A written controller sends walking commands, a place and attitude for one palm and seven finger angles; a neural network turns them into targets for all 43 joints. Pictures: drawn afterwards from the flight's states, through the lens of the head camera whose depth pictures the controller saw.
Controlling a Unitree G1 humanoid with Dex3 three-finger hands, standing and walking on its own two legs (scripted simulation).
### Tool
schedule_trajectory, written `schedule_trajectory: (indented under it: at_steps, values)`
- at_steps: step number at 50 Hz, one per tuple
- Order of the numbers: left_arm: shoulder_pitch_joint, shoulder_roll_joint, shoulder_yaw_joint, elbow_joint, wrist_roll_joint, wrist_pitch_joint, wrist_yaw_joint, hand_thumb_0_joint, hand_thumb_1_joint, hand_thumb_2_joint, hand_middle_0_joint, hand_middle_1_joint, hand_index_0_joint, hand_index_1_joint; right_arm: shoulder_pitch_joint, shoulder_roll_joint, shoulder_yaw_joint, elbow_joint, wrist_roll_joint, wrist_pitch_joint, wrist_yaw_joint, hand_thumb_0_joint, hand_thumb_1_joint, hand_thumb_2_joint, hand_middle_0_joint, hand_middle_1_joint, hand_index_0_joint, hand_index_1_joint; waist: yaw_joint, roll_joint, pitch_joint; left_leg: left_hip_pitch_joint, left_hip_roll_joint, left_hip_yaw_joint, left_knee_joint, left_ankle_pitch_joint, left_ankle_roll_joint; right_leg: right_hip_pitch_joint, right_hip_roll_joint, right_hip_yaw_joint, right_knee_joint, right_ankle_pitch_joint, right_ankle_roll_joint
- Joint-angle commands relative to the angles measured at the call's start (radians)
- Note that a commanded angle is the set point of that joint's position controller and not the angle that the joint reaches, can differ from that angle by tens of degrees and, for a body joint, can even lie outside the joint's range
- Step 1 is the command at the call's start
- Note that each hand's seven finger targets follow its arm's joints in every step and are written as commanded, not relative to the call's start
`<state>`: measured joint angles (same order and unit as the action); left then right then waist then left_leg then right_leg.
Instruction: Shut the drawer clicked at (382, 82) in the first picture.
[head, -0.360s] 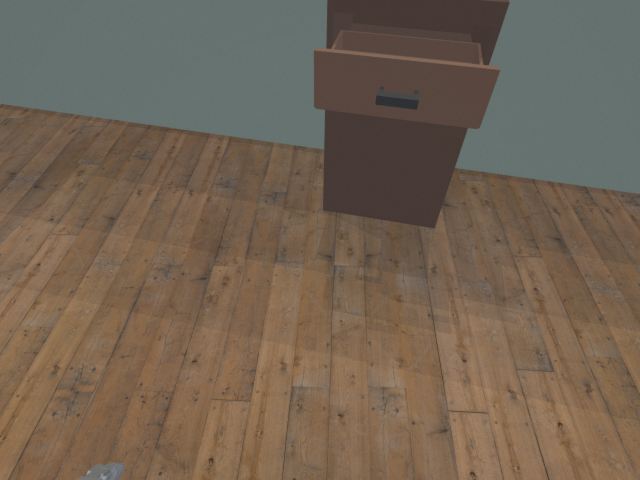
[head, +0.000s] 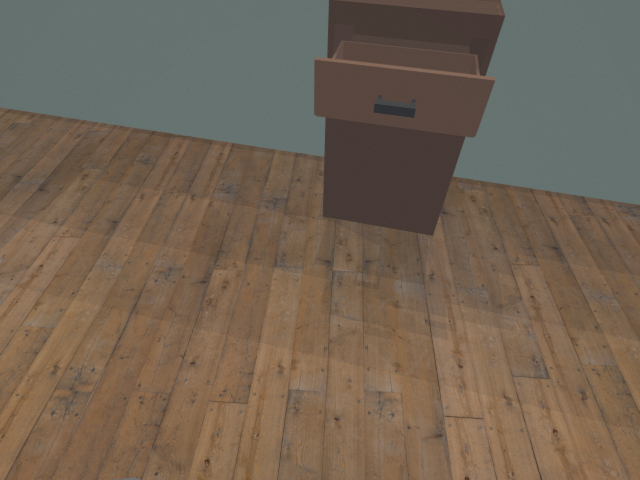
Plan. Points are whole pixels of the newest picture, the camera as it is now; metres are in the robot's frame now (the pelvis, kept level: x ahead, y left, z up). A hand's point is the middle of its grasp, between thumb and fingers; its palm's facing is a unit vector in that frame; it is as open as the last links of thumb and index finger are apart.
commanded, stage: stand and wait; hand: left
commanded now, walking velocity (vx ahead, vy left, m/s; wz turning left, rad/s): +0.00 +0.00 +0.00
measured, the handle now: (395, 104) +1.02 -0.14 -0.02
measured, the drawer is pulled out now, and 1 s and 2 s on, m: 0.28 0.28 0.28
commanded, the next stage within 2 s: look at it before walking up in 0.46 s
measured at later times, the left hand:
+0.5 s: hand out of the picture +0.06 +0.24 -0.15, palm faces -0.03 -0.94 -0.34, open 7.4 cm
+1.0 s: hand out of the picture +0.05 +0.24 -0.15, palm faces -0.03 -0.94 -0.33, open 7.4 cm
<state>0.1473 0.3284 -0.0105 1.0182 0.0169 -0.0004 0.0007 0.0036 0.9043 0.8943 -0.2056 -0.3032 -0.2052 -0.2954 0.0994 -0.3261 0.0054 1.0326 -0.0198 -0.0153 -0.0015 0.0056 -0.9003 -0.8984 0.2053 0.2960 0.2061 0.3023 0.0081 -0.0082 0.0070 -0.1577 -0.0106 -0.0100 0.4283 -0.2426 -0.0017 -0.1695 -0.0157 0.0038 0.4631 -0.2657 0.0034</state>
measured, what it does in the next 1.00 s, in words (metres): stands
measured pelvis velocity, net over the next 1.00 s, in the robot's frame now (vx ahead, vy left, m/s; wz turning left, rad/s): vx -0.01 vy -0.01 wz -0.01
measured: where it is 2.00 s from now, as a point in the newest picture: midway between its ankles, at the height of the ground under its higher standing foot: outside the picture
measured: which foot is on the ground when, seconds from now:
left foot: down 0.00-1.00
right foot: down 0.00-1.00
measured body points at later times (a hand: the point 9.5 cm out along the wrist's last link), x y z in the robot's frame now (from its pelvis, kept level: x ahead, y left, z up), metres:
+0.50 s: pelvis -0.02 -0.01 +0.00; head -0.02 -0.01 +0.45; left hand +0.06 +0.29 -0.13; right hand +0.05 -0.30 -0.13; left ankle -0.01 +0.12 -0.74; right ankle -0.01 -0.12 -0.74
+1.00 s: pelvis -0.01 -0.01 +0.00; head -0.01 -0.01 +0.45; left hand +0.06 +0.29 -0.13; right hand +0.06 -0.30 -0.13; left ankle -0.01 +0.12 -0.74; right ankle -0.01 -0.12 -0.74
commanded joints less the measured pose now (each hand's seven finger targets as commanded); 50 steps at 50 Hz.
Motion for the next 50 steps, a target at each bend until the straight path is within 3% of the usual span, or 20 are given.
schedule_trajectory:
  at_steps: [1, 21, 39, 50]
  values:
    - [-0.051, 0.217, 0.053, -0.061, -0.005, -0.024, 0.012, 0.000, 0.900, 0.900, -0.200, -0.300, -0.200, -0.300, -0.049, -0.202, -0.047, -0.061, 0.007, -0.023, -0.016, 0.000, -0.900, -0.900, 0.200, 0.300, 0.200, 0.300, -0.007, 0.003, -0.052, 0.003, 0.111, -0.082, -0.067, 0.169, 0.035, 0.012, -0.099, 0.103, -0.090, 0.180, -0.040]
    - [-0.042, 0.218, 0.048, 0.000, -0.008, -0.025, 0.010, 0.000, 0.900, 0.900, -0.200, -0.300, -0.200, -0.300, -0.007, -0.211, -0.041, 0.011, 0.009, -0.022, -0.013, 0.000, -0.900, -0.900, 0.200, 0.300, 0.200, 0.300, -0.007, 0.001, -0.021, -0.006, 0.118, -0.093, -0.109, 0.097, 0.026, -0.008, -0.098, 0.123, -0.141, 0.071, -0.041]
    - [-0.043, 0.213, 0.049, -0.002, -0.005, -0.026, 0.009, 0.000, 0.900, 0.900, -0.200, -0.300, -0.200, -0.300, -0.008, -0.206, -0.041, 0.014, 0.009, -0.022, -0.012, 0.000, -0.900, -0.900, 0.200, 0.300, 0.200, 0.300, -0.006, 0.004, -0.008, -0.003, 0.121, -0.095, -0.119, 0.106, 0.023, -0.012, -0.096, 0.123, -0.154, 0.081, -0.037]
    - [-0.033, 0.211, 0.048, 0.007, -0.006, -0.028, 0.009, 0.000, 0.900, 0.900, -0.200, -0.300, -0.200, -0.300, -0.010, -0.209, -0.040, 0.018, 0.012, -0.025, -0.015, 0.000, -0.900, -0.900, 0.200, 0.300, 0.200, 0.300, -0.005, 0.010, -0.034, 0.021, 0.129, -0.095, -0.121, 0.156, 0.024, 0.015, -0.097, 0.114, -0.144, 0.153, -0.036]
